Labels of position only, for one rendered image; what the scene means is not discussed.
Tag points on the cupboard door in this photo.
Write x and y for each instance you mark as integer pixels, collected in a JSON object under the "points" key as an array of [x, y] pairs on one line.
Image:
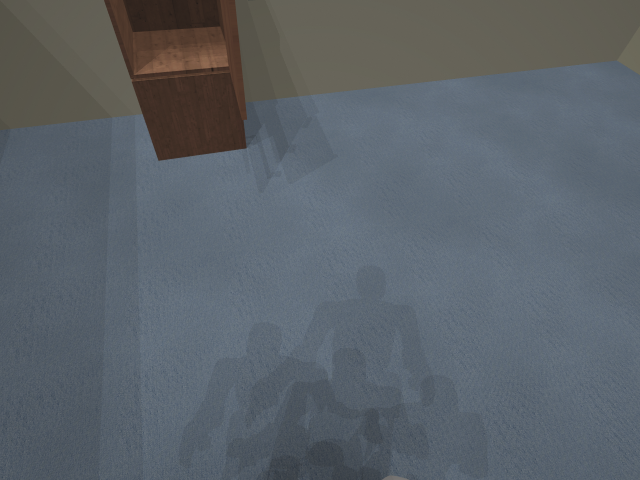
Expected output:
{"points": [[229, 16]]}

